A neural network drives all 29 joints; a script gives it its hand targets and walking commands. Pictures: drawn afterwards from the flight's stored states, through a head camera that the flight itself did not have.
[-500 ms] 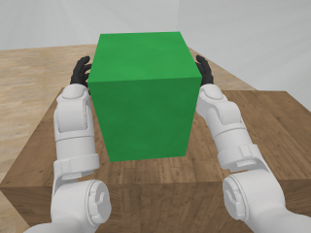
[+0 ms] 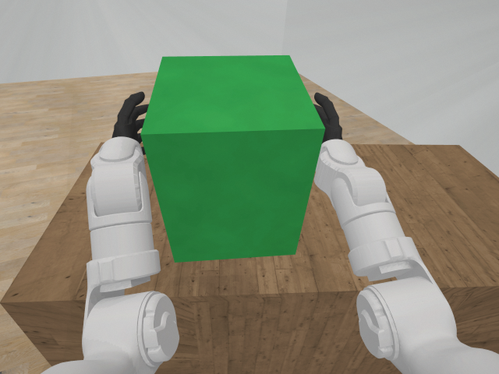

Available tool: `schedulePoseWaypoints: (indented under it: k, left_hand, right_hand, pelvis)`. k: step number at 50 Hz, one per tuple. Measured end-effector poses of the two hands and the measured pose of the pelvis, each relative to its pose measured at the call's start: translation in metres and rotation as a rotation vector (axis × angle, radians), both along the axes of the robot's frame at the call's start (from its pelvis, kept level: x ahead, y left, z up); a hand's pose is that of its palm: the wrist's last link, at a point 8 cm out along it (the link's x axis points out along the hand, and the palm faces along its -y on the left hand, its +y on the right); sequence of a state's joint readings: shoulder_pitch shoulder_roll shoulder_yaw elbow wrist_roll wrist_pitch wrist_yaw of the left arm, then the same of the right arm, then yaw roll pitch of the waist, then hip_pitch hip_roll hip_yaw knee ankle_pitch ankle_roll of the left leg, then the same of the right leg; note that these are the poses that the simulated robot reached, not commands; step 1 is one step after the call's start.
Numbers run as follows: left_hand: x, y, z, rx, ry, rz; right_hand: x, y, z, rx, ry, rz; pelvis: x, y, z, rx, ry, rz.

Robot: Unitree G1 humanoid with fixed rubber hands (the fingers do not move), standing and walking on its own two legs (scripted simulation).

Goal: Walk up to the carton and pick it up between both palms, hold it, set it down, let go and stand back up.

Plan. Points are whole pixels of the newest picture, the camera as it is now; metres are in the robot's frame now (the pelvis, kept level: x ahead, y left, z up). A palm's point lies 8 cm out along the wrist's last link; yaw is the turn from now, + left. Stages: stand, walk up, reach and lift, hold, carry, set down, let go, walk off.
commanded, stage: hold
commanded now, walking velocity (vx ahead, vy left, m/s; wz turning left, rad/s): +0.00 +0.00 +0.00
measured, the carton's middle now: (231, 159) +0.39 +0.01 +0.21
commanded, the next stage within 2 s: none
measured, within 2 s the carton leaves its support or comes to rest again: neither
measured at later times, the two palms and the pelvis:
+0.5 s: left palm (129, 145) +0.36 +0.16 +0.25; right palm (326, 143) +0.37 -0.13 +0.25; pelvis +0.00 +0.00 +0.00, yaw +0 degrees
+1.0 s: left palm (132, 148) +0.37 +0.16 +0.24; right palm (326, 143) +0.37 -0.14 +0.24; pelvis +0.01 +0.00 +0.00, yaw +0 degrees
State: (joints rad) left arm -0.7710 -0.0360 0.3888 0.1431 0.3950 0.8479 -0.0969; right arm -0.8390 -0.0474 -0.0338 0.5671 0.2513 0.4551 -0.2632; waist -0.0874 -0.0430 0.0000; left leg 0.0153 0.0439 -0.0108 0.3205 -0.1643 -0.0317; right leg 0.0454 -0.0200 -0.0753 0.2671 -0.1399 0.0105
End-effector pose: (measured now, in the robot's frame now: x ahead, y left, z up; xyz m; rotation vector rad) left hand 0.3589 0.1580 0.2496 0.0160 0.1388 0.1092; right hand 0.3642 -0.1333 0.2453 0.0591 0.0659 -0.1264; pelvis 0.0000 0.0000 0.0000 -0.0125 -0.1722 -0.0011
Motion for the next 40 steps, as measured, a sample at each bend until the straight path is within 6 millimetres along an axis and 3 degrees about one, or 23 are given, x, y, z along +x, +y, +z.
schedulePoseWaypoints:
  k: [40]
  left_hand:
    - [0.009,-0.002,-0.01,-0.017,0.002,-0.002]
  right_hand:
    - [0.009,-0.002,-0.003,-0.007,0.003,0.001]
  pelvis:
    - [0.008,-0.004,0.0,-0.004,0.009,0.014]
